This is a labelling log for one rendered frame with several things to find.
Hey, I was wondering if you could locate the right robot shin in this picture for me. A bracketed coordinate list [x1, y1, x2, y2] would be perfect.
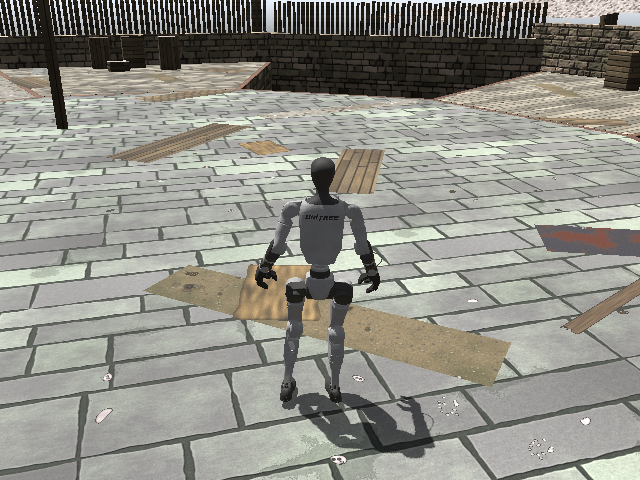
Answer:
[328, 326, 345, 389]

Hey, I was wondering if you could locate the left robot hand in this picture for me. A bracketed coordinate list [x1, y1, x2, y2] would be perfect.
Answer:
[255, 266, 277, 289]

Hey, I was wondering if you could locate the right robot forearm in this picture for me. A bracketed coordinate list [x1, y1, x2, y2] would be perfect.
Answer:
[360, 240, 378, 276]

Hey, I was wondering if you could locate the right robot upper arm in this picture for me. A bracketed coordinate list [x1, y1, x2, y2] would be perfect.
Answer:
[343, 201, 370, 256]

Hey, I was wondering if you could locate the left robot upper arm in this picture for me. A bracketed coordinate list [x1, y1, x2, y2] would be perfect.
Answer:
[271, 200, 302, 255]

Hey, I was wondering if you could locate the right robot hand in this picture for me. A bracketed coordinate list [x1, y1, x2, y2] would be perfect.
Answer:
[358, 273, 381, 293]

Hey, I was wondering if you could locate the humanoid robot torso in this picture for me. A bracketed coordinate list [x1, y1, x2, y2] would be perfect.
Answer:
[298, 196, 345, 300]

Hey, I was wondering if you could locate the left robot forearm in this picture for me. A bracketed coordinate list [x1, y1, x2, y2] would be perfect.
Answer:
[259, 239, 280, 273]

